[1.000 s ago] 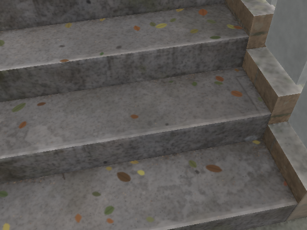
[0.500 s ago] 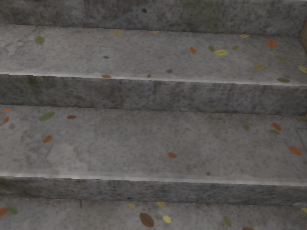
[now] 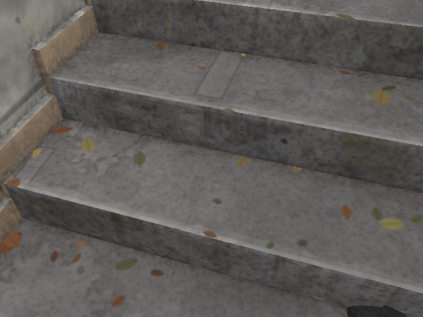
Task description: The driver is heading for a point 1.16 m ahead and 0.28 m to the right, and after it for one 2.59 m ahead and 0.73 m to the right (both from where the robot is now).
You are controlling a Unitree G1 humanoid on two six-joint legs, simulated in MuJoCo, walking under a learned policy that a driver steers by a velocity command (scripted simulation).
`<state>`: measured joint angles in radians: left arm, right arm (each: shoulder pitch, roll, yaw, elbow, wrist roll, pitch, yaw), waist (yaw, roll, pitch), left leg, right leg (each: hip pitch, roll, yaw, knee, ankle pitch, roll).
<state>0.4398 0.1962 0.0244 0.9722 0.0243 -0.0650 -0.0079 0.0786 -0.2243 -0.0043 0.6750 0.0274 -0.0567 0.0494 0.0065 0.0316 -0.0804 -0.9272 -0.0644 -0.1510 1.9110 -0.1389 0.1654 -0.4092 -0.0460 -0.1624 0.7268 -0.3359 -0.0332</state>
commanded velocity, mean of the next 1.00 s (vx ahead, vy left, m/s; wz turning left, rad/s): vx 0.50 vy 0.00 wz -0.37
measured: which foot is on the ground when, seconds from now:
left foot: up 0.00-0.38, down 0.40-1.00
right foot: down 0.00-0.42, up 0.44-0.96, down 0.98-1.00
